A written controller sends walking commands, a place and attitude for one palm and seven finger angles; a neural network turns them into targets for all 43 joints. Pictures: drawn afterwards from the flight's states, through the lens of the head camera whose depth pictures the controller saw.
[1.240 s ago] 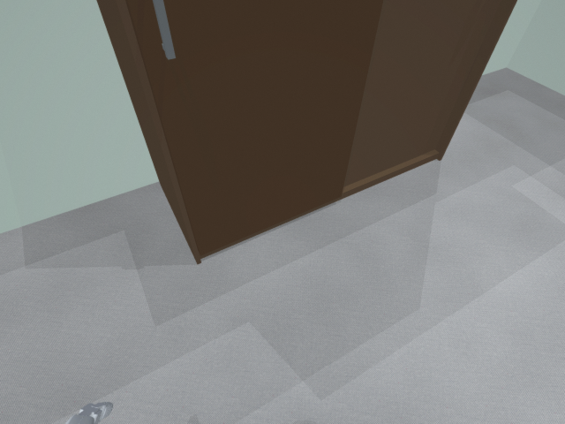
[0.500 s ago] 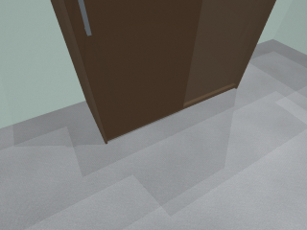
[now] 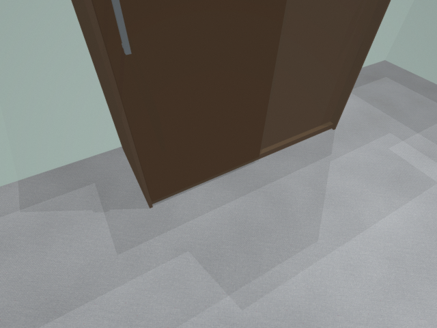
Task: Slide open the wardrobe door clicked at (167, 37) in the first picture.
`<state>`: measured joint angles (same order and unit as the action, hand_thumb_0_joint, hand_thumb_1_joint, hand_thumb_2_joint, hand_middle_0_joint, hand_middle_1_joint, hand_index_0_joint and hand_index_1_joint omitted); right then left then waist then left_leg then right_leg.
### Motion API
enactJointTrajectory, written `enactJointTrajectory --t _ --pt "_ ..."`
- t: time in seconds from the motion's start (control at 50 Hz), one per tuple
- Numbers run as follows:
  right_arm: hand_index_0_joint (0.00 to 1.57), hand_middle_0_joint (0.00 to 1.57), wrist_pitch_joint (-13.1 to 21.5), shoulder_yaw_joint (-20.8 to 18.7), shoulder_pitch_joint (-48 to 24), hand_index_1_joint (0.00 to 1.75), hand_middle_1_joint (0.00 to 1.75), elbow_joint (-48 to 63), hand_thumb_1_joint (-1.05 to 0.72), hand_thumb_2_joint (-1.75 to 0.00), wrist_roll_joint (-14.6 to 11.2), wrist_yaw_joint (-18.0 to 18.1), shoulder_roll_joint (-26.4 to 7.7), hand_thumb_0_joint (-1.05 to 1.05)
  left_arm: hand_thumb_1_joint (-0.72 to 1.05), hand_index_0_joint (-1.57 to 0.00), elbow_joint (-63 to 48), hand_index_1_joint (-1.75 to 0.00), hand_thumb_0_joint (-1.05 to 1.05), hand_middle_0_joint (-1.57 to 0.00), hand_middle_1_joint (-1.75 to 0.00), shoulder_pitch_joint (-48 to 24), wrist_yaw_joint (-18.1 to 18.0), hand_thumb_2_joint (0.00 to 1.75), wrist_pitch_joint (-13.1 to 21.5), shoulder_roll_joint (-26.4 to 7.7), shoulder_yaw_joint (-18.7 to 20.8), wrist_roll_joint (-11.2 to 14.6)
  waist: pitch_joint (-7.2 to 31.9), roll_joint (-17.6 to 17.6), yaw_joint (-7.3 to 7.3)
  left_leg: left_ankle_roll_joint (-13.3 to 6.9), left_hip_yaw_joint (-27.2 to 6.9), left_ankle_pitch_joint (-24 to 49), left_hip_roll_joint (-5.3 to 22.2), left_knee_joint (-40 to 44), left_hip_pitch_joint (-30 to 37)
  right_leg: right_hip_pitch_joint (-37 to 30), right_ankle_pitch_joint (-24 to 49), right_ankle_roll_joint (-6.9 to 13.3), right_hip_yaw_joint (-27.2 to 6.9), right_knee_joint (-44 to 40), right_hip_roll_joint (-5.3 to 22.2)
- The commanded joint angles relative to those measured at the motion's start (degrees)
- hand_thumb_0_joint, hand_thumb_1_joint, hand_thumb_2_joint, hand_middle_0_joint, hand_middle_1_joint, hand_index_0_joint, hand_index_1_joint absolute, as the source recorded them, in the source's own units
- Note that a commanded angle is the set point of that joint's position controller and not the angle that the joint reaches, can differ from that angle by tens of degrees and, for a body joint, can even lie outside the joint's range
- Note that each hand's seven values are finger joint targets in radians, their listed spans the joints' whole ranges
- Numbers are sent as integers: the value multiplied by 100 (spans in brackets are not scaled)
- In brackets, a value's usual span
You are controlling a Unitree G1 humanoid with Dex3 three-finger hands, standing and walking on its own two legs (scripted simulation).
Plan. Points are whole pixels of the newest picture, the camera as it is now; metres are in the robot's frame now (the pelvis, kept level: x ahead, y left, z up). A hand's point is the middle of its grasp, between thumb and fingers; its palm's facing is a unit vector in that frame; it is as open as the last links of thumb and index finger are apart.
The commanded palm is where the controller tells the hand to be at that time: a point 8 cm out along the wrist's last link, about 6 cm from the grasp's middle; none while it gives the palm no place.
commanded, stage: look at it before walking up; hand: left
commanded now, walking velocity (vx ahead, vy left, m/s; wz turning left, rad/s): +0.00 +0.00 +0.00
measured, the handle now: (118, 17) +0.87 +0.35 +0.20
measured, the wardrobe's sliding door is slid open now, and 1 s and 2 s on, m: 0.00 0.00 0.00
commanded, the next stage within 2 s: walk to a spot facing it in 0.20 s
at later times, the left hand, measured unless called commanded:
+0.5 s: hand out of the picture +0.06 +0.24 -0.16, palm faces -0.06 -0.95 -0.32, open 7.4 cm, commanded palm none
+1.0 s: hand out of the picture +0.04 +0.14 -0.16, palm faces -0.20 -0.96 -0.21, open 7.4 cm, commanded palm none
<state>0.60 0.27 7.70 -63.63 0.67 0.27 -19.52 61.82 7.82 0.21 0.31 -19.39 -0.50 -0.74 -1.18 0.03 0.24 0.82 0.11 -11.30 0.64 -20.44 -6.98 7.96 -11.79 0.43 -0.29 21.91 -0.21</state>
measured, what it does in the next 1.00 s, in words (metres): lifts its left foot, turning right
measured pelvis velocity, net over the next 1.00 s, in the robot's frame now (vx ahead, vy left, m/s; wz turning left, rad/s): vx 0.07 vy -0.05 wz -0.32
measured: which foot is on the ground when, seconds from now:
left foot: down 0.00-0.72, up 0.74-1.00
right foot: down 0.00-1.00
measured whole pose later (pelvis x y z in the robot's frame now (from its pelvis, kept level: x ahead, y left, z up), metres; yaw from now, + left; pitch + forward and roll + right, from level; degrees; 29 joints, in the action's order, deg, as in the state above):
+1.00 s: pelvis +0.07 -0.05 +0.00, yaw -18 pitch +0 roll +1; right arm -0.2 -3.9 9.5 -54.6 1.6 -0.9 -13.1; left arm 59.8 29.0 0.3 2.8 -8.0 1.6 -1.3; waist -0.9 -1.0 -2.5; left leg 4.1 1.4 -10.8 5.8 -61.7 -35.2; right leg 4.1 -15.4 4.7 -4.9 19.7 -4.3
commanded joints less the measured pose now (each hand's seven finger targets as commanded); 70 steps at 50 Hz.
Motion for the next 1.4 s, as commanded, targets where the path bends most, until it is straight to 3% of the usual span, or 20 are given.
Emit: enactJointTrajectory --t 0.0,0.32,0.5,0.56,0.6,0.66,0.68,0.7,0.72,0.78,0.88,1.1,1.14,1.18,1.2,1.22,1.24,1.26,1.32,1.38 --pt "20 20 147 -216 -281 30 30 380 -90 -90 -13 65 -1157 0 90 -20 -392 -30 0 -20 -30 -280 -79 90 124 -1185 267 7 173 19 -31 -211 -529 530 617 349 -83 64 534 126 -610 -454 683" --pt "20 20 148 -237 -276 30 30 378 -90 -90 -12 90 -1175 0 90 -20 -388 -30 0 -20 -30 -223 -73 90 107 -1189 280 7 193 -53 -26 -196 -445 702 659 259 80 125 893 146 -663 -413 665" --pt "20 20 -91 -356 243 30 30 808 -90 -90 22 163 -633 0 90 -20 -791 -30 0 -20 -30 372 -31 90 -231 -520 338 -39 205 -224 0 -265 -200 -82 1077 -203 -65 1053 695 46 -727 814 257" --pt "20 20 -64 -478 162 30 30 971 -90 -90 36 108 -890 0 90 -20 -926 -30 0 -20 -30 579 91 90 -265 -277 390 -65 93 -1117 -56 -759 -922 -2144 1869 641 -428 1324 -1331 -61 -50 2196 -168" --pt "20 20 -13 -520 4 30 30 1097 -90 -90 49 81 -863 0 90 -20 -1079 -30 0 -20 -30 555 160 90 -273 -225 464 -71 -180 -1213 -107 -966 -912 -2257 2163 852 -702 1435 -1734 -86 30 2723 161" --pt "20 20 -26 -536 -172 30 30 1117 -90 -90 76 43 -685 0 90 -20 -876 -30 0 -20 -30 1399 205 90 -149 44 506 -92 -307 -548 -572 -504 26 -2436 1667 -562 -1605 108 -1177 -7 389 1408 39" --pt "20 20 -57 -475 -172 30 30 1191 -90 -90 51 14 -362 0 90 -20 -699 -30 0 -20 -30 2015 148 90 -62 -194 560 -118 -343 728 -803 -141 618 -2571 1019 -2191 -2247 -416 -1650 149 -444 158 349" --pt "20 20 -24 -350 -251 30 30 1501 -90 -90 31 -27 141 0 90 -20 -625 -30 0 -20 -30 2408 28 90 64 -856 658 -150 -541 2660 -824 203 960 -2869 107 -4279 -3915 -753 -2139 740 -3441 -1197 1831" --pt "20 20 42 -391 -686 30 30 1709 -90 -90 83 -45 -101 0 90 -20 -674 -30 0 -20 -30 2590 -85 90 92 -837 656 -40 -751 1830 -890 91 127 -2243 296 -4668 -4007 -345 -1924 1042 -4091 -1598 2167" --pt "20 20 114 -466 -442 30 30 1495 -90 -90 81 -106 -66 0 90 -20 -847 -30 0 -20 -30 1772 -69 90 234 -332 545 -33 -713 535 -343 102 -101 -845 641 -4718 -3491 163 -1701 1127 -3132 -1278 1631" --pt "20 20 83 -472 -58 30 30 1329 -90 -90 81 -128 268 0 90 -20 -674 -30 0 -20 -30 2067 -62 90 391 -44 514 -23 -272 421 -170 307 96 29 594 -4371 -3388 -357 511 936 -1834 -998 1088" --pt "20 20 208 -416 -1188 30 30 1880 -90 -90 14 -169 538 0 90 -20 -380 -30 0 -20 -30 2478 -215 90 401 92 510 -108 -541 741 -497 246 238 -138 460 -2654 -3266 -855 2184 1000 -2003 -640 1127" --pt "20 20 260 -424 -1025 30 30 1873 -90 -90 -20 -159 538 0 90 -20 -425 -30 0 -20 -30 2304 -231 90 372 -21 560 -125 -452 808 -400 141 290 -412 332 -1988 -2430 -606 2616 917 -2010 -355 1137" --pt "20 20 321 -476 80 30 30 1558 -90 -90 -19 -48 360 0 90 -20 -529 -30 0 -20 -30 1924 -215 90 389 -158 630 -72 6 728 144 24 467 -35 9 -1059 -735 -134 3565 706 -1699 648 765" --pt "20 20 343 -538 1055 30 30 1267 -90 -90 -1 42 99 0 90 -20 -557 -30 0 -20 -30 1862 -184 90 405 -115 670 -26 560 537 519 -54 360 368 146 -770 673 369 3248 528 -1491 1670 447" --pt "20 20 371 -688 1864 30 30 1038 -90 -90 67 118 -533 0 90 -20 -627 -30 0 -20 -30 1999 -114 90 397 173 678 65 1294 -604 734 -347 -948 551 1466 -692 2052 1325 1245 287 -921 3240 -179" --pt "20 20 357 -723 2175 30 30 977 -90 -90 43 117 -952 0 90 -20 -714 -30 0 -20 -30 2213 -45 90 377 487 601 98 1577 -1861 542 -854 -2773 1264 2935 -169 2388 2456 -2053 54 -458 4954 -531" --pt "20 20 287 -628 1754 30 30 1115 -90 -90 14 111 -683 0 90 -20 -767 -30 0 -20 -30 1965 -70 90 331 374 625 57 1040 -1182 427 -1111 -2860 1072 3091 254 1440 2509 -2018 80 -589 5557 -150" --pt "20 20 371 -363 705 30 30 1280 -90 -90 43 120 275 0 90 -20 -815 -30 0 -20 -30 1457 92 90 118 454 672 -97 -459 -895 -86 -764 -1103 486 2229 696 -787 2461 -1020 -79 -215 5633 417" --pt "20 20 424 -322 737 30 30 1131 -90 -90 46 161 410 0 90 -20 -837 -30 0 -20 -30 1565 158 90 -112 678 631 -96 -297 -835 -293 -648 185 1866 1826 487 -952 2225 -613 -188 31 5238 484"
